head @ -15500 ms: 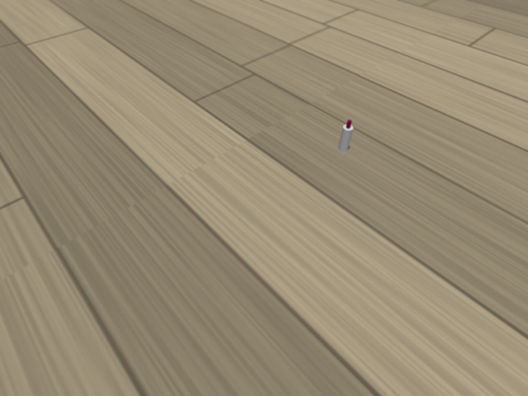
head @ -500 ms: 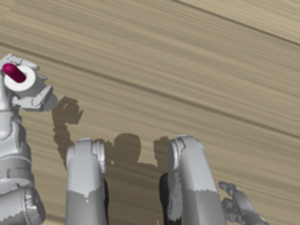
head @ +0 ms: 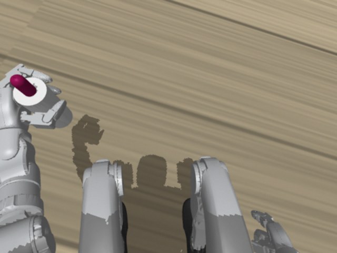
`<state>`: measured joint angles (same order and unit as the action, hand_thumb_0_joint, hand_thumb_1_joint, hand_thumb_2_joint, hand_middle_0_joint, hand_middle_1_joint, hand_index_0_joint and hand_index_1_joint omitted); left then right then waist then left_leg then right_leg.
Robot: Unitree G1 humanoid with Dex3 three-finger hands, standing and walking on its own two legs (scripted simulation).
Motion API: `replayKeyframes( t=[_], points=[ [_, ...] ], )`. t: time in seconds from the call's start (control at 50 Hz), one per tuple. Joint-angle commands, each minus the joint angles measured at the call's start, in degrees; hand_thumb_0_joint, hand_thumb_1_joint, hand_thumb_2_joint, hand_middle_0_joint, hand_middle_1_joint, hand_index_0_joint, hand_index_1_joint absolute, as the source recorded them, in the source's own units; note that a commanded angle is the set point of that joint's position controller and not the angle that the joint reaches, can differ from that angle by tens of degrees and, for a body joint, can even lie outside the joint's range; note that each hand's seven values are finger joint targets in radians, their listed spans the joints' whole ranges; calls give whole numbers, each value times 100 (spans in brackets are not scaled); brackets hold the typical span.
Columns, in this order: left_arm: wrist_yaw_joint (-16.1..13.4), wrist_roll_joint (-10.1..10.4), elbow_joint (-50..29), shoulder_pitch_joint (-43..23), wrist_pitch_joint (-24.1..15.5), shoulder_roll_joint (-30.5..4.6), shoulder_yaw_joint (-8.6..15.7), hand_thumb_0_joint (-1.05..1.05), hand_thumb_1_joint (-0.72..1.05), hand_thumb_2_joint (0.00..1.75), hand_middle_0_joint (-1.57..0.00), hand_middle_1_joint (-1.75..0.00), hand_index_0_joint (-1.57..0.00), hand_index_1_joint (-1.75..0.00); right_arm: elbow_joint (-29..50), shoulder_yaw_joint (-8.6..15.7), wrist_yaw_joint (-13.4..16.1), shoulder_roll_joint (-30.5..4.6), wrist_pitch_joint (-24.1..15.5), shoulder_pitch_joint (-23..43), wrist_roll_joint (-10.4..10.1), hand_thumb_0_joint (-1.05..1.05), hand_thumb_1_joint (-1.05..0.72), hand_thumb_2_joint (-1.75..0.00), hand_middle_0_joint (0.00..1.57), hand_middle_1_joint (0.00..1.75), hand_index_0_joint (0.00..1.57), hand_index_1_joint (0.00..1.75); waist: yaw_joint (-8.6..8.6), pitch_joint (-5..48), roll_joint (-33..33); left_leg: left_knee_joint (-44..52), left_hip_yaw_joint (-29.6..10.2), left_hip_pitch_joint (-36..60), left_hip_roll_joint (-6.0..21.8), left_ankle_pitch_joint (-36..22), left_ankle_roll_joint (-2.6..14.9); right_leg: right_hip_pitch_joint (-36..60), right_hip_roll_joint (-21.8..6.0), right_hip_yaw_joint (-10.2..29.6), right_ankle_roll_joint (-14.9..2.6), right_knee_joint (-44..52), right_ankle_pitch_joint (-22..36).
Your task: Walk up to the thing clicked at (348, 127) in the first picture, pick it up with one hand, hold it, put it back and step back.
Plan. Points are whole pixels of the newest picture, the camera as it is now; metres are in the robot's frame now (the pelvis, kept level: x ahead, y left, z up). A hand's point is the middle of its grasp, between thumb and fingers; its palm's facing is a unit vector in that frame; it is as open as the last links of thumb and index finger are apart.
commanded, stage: lift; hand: left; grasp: from the side
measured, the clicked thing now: (42, 102) +0.43 +0.27 -0.02
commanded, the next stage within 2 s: hold in 1.76 s
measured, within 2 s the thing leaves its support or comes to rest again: neither
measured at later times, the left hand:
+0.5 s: hand (0, 69) +0.41 +0.25 +0.14, palm faces +0.20 -0.98 -0.06, open 8.1 cm
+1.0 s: hand out of the picture +0.39 +0.24 +0.29, palm faces +0.22 -0.98 -0.05, open 8.0 cm
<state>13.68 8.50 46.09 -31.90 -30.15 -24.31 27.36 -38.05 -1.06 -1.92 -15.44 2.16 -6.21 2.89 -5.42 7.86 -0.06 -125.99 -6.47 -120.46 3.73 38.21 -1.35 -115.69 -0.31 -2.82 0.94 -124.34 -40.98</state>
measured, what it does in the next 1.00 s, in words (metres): rises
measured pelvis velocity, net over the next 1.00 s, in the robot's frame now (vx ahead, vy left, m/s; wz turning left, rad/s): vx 0.05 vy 0.02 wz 0.07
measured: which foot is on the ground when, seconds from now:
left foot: down 0.00-1.00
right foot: down 0.00-1.00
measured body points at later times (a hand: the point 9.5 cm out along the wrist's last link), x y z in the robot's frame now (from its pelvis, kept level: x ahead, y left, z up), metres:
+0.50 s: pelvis +0.02 +0.00 +0.13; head +0.19 +0.04 +0.54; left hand +0.39 +0.30 +0.15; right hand +0.20 -0.24 +0.01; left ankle +0.09 +0.14 -0.36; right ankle +0.09 -0.13 -0.36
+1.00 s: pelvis +0.05 +0.02 +0.26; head +0.15 +0.05 +0.70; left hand +0.38 +0.29 +0.29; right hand +0.22 -0.22 +0.16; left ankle +0.09 +0.14 -0.36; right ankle +0.09 -0.13 -0.36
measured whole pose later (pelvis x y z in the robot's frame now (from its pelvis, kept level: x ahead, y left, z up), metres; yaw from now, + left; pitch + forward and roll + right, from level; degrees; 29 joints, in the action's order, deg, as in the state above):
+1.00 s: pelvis +0.05 +0.02 +0.26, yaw +4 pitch +19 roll -4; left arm 1.8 8.8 19.5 -9.1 -15.9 -14.7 11.3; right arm -35.3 0.4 2.2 -12.8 -2.4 -11.5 -1.3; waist -2.3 7.5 -1.0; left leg -75.2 -2.2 -63.1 3.7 31.3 -0.3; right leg -58.4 -1.2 -3.0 1.7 -71.6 -32.2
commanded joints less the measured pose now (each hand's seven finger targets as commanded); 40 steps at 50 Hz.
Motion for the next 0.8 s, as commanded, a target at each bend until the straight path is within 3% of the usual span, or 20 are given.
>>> replayKeyframes(
  t=[0.0,0.18,0.22,0.26,0.28,0.34,0.38,0.4,0.44,0.5,0.52,0.58,0.6,0.62,0.66,0.68,0.72,0.76,0.78],
  points=[
    [0,266,-1707,-1447,-317,-1366,175,0,18,123,-126,-141,-129,-139,571,461,123,-1143,-165,-585,-98,0,-91,-90,20,30,20,30,125,3848,-816,1759,384,3019,-182,-528,274,2022,149,-94,-273,1948,830],
    [-220,357,-2794,-893,128,-1100,14,0,27,124,-126,-141,-130,-139,709,518,247,-1021,-255,-558,-286,0,-90,-89,20,30,20,30,291,3795,-878,2535,261,3862,-148,-613,243,2399,136,-83,-309,2530,924],
    [-288,347,-3076,-848,230,-932,-179,0,26,125,-126,-141,-130,-139,757,512,282,-994,-260,-515,-317,0,-90,-89,20,30,20,30,248,3634,-893,2790,208,4058,-138,-495,232,2496,119,-76,-306,2724,873],
    [-388,362,-3351,-662,356,-968,-112,0,26,124,-126,-141,-130,-138,802,524,305,-929,-286,-500,-344,0,-90,-90,20,30,20,30,323,3714,-818,2883,277,4141,-142,-665,248,2883,109,-1,-278,2950,1012],
    [-414,385,-3511,-593,409,-814,-260,0,25,124,-126,-140,-129,-138,850,521,309,-919,-288,-474,-370,0,-90,-89,20,30,20,30,298,3768,-815,3013,240,4316,-144,-718,242,2985,108,-27,-287,3017,1074],
    [-552,348,-3824,-381,608,-699,-408,0,26,124,-124,-139,-128,-137,888,538,349,-875,-321,-495,-400,0,-90,-89,20,30,20,30,290,3757,-804,3224,254,4690,-137,-1040,253,3356,96,0,-263,3307,1370],
    [-644,294,-3918,-108,746,-593,-524,0,26,123,-124,-139,-127,-136,931,553,371,-859,-334,-457,-425,0,-90,-89,20,30,20,30,296,3562,-809,3542,209,4887,-134,-824,231,3474,92,-1,-269,3538,1203],
    [-693,320,-4066,-73,787,-622,-453,0,26,122,-123,-138,-127,-136,965,556,389,-848,-344,-440,-441,0,-90,-89,20,30,20,30,308,3601,-753,3656,197,4985,-138,-787,232,3632,92,13,-259,3666,1191],
    [-763,331,-4248,259,917,-454,-649,0,26,122,-123,-138,-126,-136,1002,572,423,-813,-366,-457,-466,0,-90,-89,20,30,20,30,313,3674,-610,3798,257,5198,-146,-1083,245,4148,86,55,-221,3952,1464],
    [-908,361,-4654,667,1055,-458,-640,0,24,121,-122,-137,-126,-135,1020,542,450,-762,-404,-476,-492,0,-90,-89,20,30,20,30,389,3673,-646,4089,275,5701,-159,-1529,245,4605,102,44,-206,4248,1848],
    [-930,364,-4746,744,1082,-311,-779,0,27,121,-122,-137,-125,-134,1014,542,463,-753,-414,-515,-494,0,-90,-89,20,30,20,30,302,3648,-624,4200,243,5915,-154,-1700,248,4694,103,18,-200,4338,2011],
    [-1134,299,-4692,749,1143,-232,-836,0,25,123,-122,-137,-125,-135,981,497,502,-651,-456,-477,-498,0,-90,-89,20,30,20,30,256,2997,-493,4564,265,5913,-169,-1456,243,4919,120,45,-190,4704,1844],
    [-1179,291,-4653,682,1131,-283,-754,0,24,123,-124,-138,-127,-136,955,505,515,-650,-487,-490,-494,0,-90,-89,20,30,20,30,237,2939,-476,4670,262,6014,-166,-1410,246,5033,113,67,-189,4811,1826],
    [-1199,281,-4662,658,1103,-257,-812,0,22,122,-123,-137,-126,-135,908,505,528,-647,-494,-552,-484,0,-90,-89,20,30,20,30,177,2928,-514,4768,254,6157,-168,-1513,241,5177,112,56,-183,4888,1947],
    [-1228,233,-4493,953,1114,-161,-914,0,22,121,-124,-137,-127,-136,922,486,533,-617,-531,-552,-479,0,-90,-89,20,30,20,30,258,2775,-508,4964,264,6399,-174,-1669,227,5356,102,51,-188,5064,2055],
    [-1218,217,-4447,905,1108,-54,-1053,0,24,123,-124,-138,-127,-137,930,484,540,-622,-544,-605,-474,0,-90,-89,20,30,20,30,178,2777,-474,5054,277,6574,-181,-1819,232,5496,100,46,-185,5190,2204],
    [-1193,186,-4369,888,1082,-78,-1095,0,23,122,-125,-138,-128,-137,918,464,529,-610,-579,-553,-467,0,-90,-89,20,30,20,30,284,2522,-588,5333,287,6798,-186,-1765,190,5660,99,34,-208,5384,2138],
    [-1156,139,-4207,816,1089,133,-1356,0,23,121,-125,-136,-128,-135,905,476,518,-615,-608,-600,-467,0,-90,-89,20,30,20,30,182,2333,-575,5562,290,7041,-173,-1773,179,5732,98,16,-213,5602,2152],
    [-1156,121,-4078,949,1081,124,-1319,0,24,121,-125,-137,-128,-135,886,473,510,-609,-625,-649,-450,0,-90,-89,20,30,20,30,197,2270,-596,5660,274,7099,-173,-1840,168,5845,97,-11,-214,5657,2204]
  ],
)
